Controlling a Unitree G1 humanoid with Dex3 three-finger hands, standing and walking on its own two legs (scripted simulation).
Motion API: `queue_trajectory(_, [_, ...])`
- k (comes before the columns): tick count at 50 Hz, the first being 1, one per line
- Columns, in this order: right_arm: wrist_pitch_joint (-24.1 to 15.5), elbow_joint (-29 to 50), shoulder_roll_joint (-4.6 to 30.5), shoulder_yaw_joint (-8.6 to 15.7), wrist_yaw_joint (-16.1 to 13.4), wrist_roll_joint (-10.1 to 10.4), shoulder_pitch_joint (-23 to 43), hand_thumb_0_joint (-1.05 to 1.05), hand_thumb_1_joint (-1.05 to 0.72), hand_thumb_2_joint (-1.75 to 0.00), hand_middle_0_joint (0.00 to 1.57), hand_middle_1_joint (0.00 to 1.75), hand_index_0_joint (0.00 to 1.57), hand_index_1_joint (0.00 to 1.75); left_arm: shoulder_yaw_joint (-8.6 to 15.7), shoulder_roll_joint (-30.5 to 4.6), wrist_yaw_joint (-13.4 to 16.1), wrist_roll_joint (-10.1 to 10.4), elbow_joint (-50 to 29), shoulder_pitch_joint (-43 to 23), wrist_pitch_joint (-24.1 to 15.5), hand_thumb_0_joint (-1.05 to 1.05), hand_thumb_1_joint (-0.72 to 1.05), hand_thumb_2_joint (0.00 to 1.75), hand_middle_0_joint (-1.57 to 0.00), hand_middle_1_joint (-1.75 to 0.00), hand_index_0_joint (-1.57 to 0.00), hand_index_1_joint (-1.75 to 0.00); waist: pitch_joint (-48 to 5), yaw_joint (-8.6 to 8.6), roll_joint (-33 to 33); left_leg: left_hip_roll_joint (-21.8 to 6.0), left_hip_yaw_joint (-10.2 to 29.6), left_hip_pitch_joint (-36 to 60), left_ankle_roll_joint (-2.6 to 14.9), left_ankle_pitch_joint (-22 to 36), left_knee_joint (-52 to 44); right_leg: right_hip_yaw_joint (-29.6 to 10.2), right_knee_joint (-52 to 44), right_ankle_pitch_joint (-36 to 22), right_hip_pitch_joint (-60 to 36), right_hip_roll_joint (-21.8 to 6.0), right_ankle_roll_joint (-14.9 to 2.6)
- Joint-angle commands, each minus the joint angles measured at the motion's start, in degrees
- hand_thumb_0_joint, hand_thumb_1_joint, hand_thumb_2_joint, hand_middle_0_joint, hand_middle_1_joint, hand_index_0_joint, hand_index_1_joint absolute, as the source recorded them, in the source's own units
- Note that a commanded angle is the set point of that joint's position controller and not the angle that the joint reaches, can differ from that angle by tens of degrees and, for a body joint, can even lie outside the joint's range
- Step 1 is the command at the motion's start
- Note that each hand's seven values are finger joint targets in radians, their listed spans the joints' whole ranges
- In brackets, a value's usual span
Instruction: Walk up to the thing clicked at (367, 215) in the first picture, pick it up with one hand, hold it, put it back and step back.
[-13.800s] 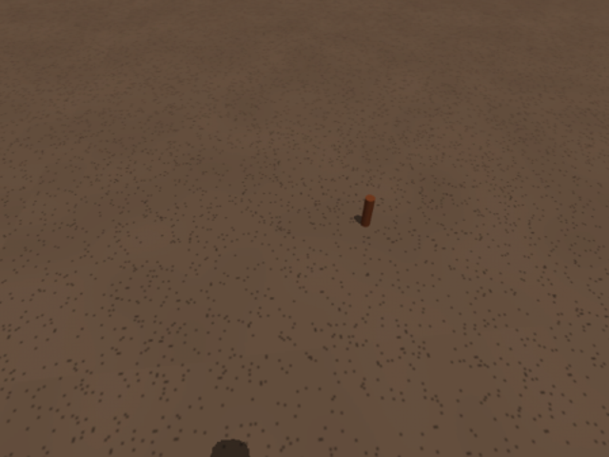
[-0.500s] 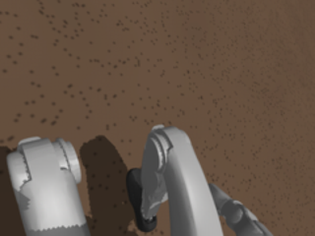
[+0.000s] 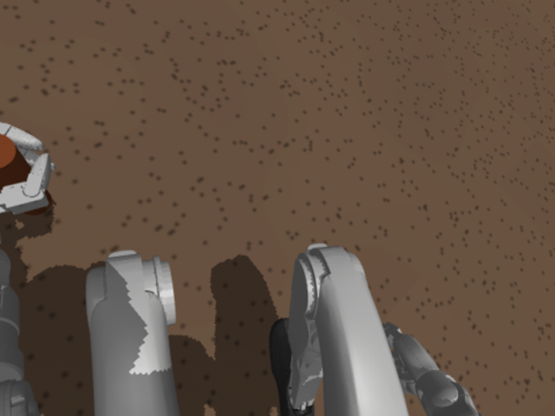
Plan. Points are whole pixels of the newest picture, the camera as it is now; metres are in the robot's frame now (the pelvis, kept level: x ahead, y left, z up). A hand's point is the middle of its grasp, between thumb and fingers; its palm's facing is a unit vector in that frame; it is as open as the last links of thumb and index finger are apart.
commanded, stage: settle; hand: left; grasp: from the side
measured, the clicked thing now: (16, 180) +0.40 +0.32 -0.09
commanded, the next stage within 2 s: lift in 1.02 s
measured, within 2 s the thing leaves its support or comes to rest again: neither
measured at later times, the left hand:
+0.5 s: hand (30, 149) +0.42 +0.28 -0.01, palm faces +0.27 -0.96 -0.06, open 5.3 cm
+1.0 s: hand (15, 133) +0.42 +0.29 +0.02, palm faces +0.28 -0.96 -0.06, open 5.3 cm
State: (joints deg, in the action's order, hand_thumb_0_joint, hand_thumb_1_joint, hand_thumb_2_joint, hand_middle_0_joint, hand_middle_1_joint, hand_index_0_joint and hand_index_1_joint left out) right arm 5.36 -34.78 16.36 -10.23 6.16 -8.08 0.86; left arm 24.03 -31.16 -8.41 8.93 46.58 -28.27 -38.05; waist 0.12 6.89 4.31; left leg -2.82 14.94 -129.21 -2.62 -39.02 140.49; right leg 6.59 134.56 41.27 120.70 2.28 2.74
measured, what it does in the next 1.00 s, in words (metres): stands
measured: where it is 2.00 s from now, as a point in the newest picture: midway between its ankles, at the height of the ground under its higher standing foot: (223, 404)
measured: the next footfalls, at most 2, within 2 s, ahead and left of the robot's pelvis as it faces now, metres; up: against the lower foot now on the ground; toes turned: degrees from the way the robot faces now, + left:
none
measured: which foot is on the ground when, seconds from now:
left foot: down 0.00-1.00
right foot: down 0.00-1.00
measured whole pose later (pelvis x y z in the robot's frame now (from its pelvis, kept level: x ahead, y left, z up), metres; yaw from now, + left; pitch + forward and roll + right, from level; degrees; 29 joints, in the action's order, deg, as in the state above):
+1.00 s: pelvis +0.00 -0.01 +0.05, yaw +5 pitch +31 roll -6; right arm 3.4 -38.4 15.2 -2.6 3.3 -4.9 -4.1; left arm 25.8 -25.3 -11.0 6.9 48.9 -33.6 -32.4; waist -5.8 5.9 1.1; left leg -3.5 9.1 -123.6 -3.0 -37.9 129.8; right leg 2.8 128.1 41.3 118.2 0.7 1.5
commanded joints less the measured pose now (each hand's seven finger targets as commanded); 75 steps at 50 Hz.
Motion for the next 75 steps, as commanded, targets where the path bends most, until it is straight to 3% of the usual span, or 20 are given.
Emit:
queue_trajectory(1, [-0.9, 2.2, 14.5, 6.6, -1.6, 0.9, -6.0, 0.00, -0.86, -0.89, 0.20, 0.30, 0.20, 0.30, 3.0, -11.2, -0.4, 1.4, -14.1, -16.6, -3.4, 0.00, 0.57, 1.31, -1.32, -1.38, -1.31, -1.40, -37.5, 0.53, -19.9, 0.0, -7.4, 27.8, 2.73, 5.2, -17.2, 3.8, -13.1, -11.7, -13.9, 1.9, -4.76])
queue_trajectory(9, [-1.2, 1.5, 13.4, 8.4, -2.2, 2.0, -8.0, 0.00, -0.87, -0.89, 0.20, 0.30, 0.20, 0.30, 4.3, -9.4, -2.3, 1.8, -12.7, -14.5, -1.1, 0.00, 0.54, 1.30, -1.30, -1.38, -1.30, -1.39, -41.1, -0.57, -15.8, 0.0, -9.0, 28.0, 3.44, 9.4, -17.5, 2.1, -14.9, -14.8, -17.9, 1.3, -4.10])
queue_trajectory(11, [-1.3, 1.3, 13.0, 8.7, -2.3, 2.1, -8.5, 0.00, -0.87, -0.89, 0.20, 0.30, 0.20, 0.30, 5.9, -11.4, -2.4, 1.9, -14.7, -15.9, -0.9, 0.00, 0.52, 1.30, -1.30, -1.37, -1.29, -1.39, -42.8, -1.46, -14.8, 0.1, -9.8, 27.1, 3.67, 9.8, -17.1, 1.2, -15.7, -15.3, -20.2, 1.2, -3.83])
queue_trajectory(16, [-1.7, 1.6, 12.5, 9.5, -2.8, 2.6, -8.6, 0.00, -0.88, -0.90, 0.20, 0.30, 0.20, 0.30, 5.1, -9.5, -2.7, 1.6, -13.0, -15.1, -0.1, 0.00, 0.50, 1.29, -1.29, -1.37, -1.29, -1.38, -42.1, -1.42, -13.4, 0.1, -10.3, 25.6, 3.83, 7.0, -18.6, 0.8, -17.2, -12.0, -20.5, 1.2, -3.87])
queue_trajectory(20, [-2.1, 1.3, 12.4, 10.4, -3.3, 2.8, -9.3, 0.00, -0.88, -0.90, 0.20, 0.30, 0.20, 0.30, 6.2, -10.8, -3.5, 1.6, -15.3, -17.3, 0.2, 0.00, 0.52, 1.27, -1.28, -1.34, -1.27, -1.35, -44.4, -1.86, -12.9, 0.0, -10.8, 26.7, 4.00, 7.6, -18.9, -0.5, -18.5, -12.0, -22.2, 1.0, -3.67])
queue_trajectory(23, [-2.6, 1.2, 12.4, 10.6, -3.5, 3.2, -8.9, 0.00, -0.88, -0.90, 0.20, 0.30, 0.20, 0.30, 5.1, -8.3, -3.7, 1.5, -11.4, -16.1, 0.9, 0.00, 0.52, 1.28, -1.30, -1.35, -1.29, -1.36, -41.3, -1.67, -12.6, 0.0, -10.7, 27.1, 3.92, 6.0, -20.3, 0.3, -18.6, -10.4, -19.0, 1.0, -4.15])
queue_trajectory(24, [-2.7, 0.8, 12.2, 10.7, -3.6, 3.1, -9.5, 0.00, -0.88, -0.89, 0.20, 0.30, 0.20, 0.30, 6.2, -10.5, -3.3, 1.4, -16.6, -20.5, 0.2, 0.00, 0.53, 1.29, -1.30, -1.35, -1.29, -1.36, -42.3, -1.77, -14.0, -0.1, -10.7, 27.7, 3.78, 6.2, -20.3, 0.2, -18.7, -10.6, -19.4, 1.0, -4.20])
queue_trajectory(25, [-2.7, 1.2, 12.1, 10.8, -3.7, 3.3, -9.3, 0.00, -0.88, -0.90, 0.20, 0.30, 0.20, 0.30, 6.3, -9.8, -3.2, 1.3, -13.1, -17.7, 0.6, 0.00, 0.53, 1.29, -1.31, -1.35, -1.30, -1.37, -41.6, -2.11, -13.4, 0.1, -10.7, 27.4, 3.79, 5.7, -21.0, 0.2, -18.9, -9.8, -19.4, 0.9, -4.27])
queue_trajectory(28, [-2.9, 0.5, 11.7, 11.0, -3.6, 3.2, -10.1, 0.00, -0.88, -0.90, 0.20, 0.30, 0.20, 0.30, 6.2, -10.1, -3.1, 0.9, -15.1, -19.5, 0.5, 0.00, 0.55, 1.31, -1.33, -1.38, -1.32, -1.39, -43.2, -2.27, -14.5, 0.1, -10.9, 29.1, 3.70, 6.8, -21.6, 0.1, -19.0, -10.9, -20.2, 0.9, -4.40])
queue_trajectory(30, [-3.0, 0.7, 11.8, 11.3, -3.7, 3.3, -9.9, 0.00, -0.88, -0.90, 0.20, 0.30, 0.20, 0.30, 4.5, -7.3, -3.6, 0.8, -12.7, -18.5, 0.9, 0.00, 0.58, 1.33, -1.33, -1.38, -1.32, -1.40, -42.2, -1.40, -14.6, 0.1, -10.9, 30.3, 3.67, 7.0, -22.2, 0.3, -19.0, -11.0, -18.4, 0.8, -4.56])
queue_trajectory(41, [-3.1, -0.4, 11.6, 11.9, -3.8, 3.3, -11.3, 0.00, -0.87, -0.89, 0.20, 0.30, 0.20, 0.30, 5.0, -8.5, -2.5, -0.7, -12.9, -21.5, 1.1, 0.00, 0.58, 1.36, -1.35, -1.41, -1.34, -1.42, -43.9, -1.97, -15.7, 0.2, -10.9, 35.4, 3.33, 8.8, -24.6, 0.2, -19.8, -11.8, -17.7, 0.3, -4.88])
queue_trajectory(42, [-3.0, -0.3, 11.5, 11.8, -3.7, 3.2, -11.3, 0.00, -0.87, -0.89, 0.20, 0.30, 0.20, 0.30, 3.8, -6.9, -2.5, -0.8, -11.7, -21.3, 1.2, 0.00, 0.57, 1.36, -1.35, -1.41, -1.35, -1.43, -42.8, -1.14, -15.8, 0.3, -10.8, 34.7, 3.38, 8.8, -24.6, 0.3, -19.8, -11.8, -17.4, 0.2, -4.84])
queue_trajectory(50, [-3.3, -0.2, 11.0, 11.9, -3.8, 3.3, -11.5, 0.00, -0.87, -0.89, 0.20, 0.30, 0.20, 0.30, 3.2, -6.3, -2.5, -1.3, -8.4, -21.6, 1.0, 0.00, 0.58, 1.35, -1.32, -1.38, -1.31, -1.40, -42.0, -0.85, -13.7, 0.6, -11.6, 32.9, 3.66, 5.3, -25.7, -0.3, -22.3, -8.9, -19.0, 0.0, -4.59])
queue_trajectory(53, [-3.2, -0.6, 10.9, 11.9, -3.9, 3.2, -11.7, 0.00, -0.87, -0.89, 0.20, 0.30, 0.20, 0.30, 4.4, -8.6, -2.2, -1.2, -11.5, -25.3, 0.5, 0.00, 0.58, 1.35, -1.33, -1.39, -1.33, -1.40, -43.5, -1.37, -14.7, 0.6, -11.9, 33.8, 3.60, 6.0, -25.6, -0.9, -22.5, -9.2, -19.3, 0.0, -4.61])
queue_trajectory(58, [-3.5, -0.5, 10.7, 11.8, -3.8, 3.5, -11.8, 0.00, -0.90, -0.90, 0.20, 0.30, 0.20, 0.30, 4.1, -6.6, -2.1, -1.0, -7.3, -21.6, 0.7, 0.00, 0.55, 1.27, -1.32, -1.41, -1.35, -1.39, -43.0, -1.63, -12.8, 0.7, -11.9, 33.2, 3.72, 6.4, -26.1, -0.8, -22.8, -9.3, -20.0, 0.0, -4.68])
queue_trajectory(61, [-3.1, -0.2, 11.2, 12.3, -3.9, 3.7, -12.5, 0.00, -0.90, -0.90, 0.20, 0.30, 0.20, 0.30, 5.7, -8.8, -2.7, -1.1, -10.3, -21.8, 0.6, 0.00, 0.54, 1.25, -1.31, -1.39, -1.34, -1.37, -46.1, -2.68, -14.7, 0.7, -11.8, 36.5, 3.57, 9.0, -27.0, -0.7, -22.2, -11.4, -20.7, -0.2, -4.85])
queue_trajectory(67, [-3.5, 0.2, 10.4, 13.0, -4.4, 4.5, -13.3, 0.00, -0.90, -0.89, 0.20, 0.30, 0.20, 0.30, 4.8, -7.2, -3.7, 0.6, -15.9, -22.4, 2.0, 0.00, 0.57, 1.25, -1.29, -1.37, -1.31, -1.35, -49.0, -2.59, -13.8, 0.7, -12.6, 37.6, 3.93, 10.5, -27.9, -2.3, -25.3, -13.2, -24.9, -0.4, -4.34])
queue_trajectory(69, [-3.7, 0.8, 10.0, 13.2, -4.7, 4.8, -12.8, 0.00, -0.90, -0.89, 0.20, 0.30, 0.20, 0.30, 4.7, -7.8, -3.5, 0.8, -17.8, -22.4, 2.8, 0.00, 0.52, 1.24, -1.28, -1.37, -1.31, -1.35, -48.1, -2.80, -12.8, 0.6, -12.8, 36.1, 4.03, 8.4, -28.7, -3.6, -27.6, -10.9, -26.1, -0.5, -4.11])
queue_trajectory(73, [-4.2, 1.7, 10.0, 13.9, -5.2, 5.7, -12.7, 0.00, -0.89, -0.89, 0.20, 0.30, 0.20, 0.30, 2.7, -3.9, -3.5, 1.3, -15.9, -15.9, 5.0, 0.00, 0.54, 1.23, -1.26, -1.34, -1.28, -1.33, -46.0, -2.44, -9.6, 0.5, -12.6, 36.8, 4.28, 6.8, -31.2, -3.7, -31.0, -9.2, -27.5, -0.5, -4.01])
queue_trajectory(75, [-4.3, 2.3, 9.9, 13.9, -5.5, 6.2, -12.6, 0.00, -0.89, -0.89, 0.20, 0.30, 0.20, 0.30, 2.7, -4.8, -3.6, 1.6, -20.5, -17.3, 5.3, 0.00, 0.54, 1.24, -1.26, -1.35, -1.29, -1.33, -46.9, -3.04, -11.4, 0.6, -12.3, 39.0, 4.12, 6.7, -32.8, -3.4, -31.0, -9.2, -27.3, -0.5, -4.46])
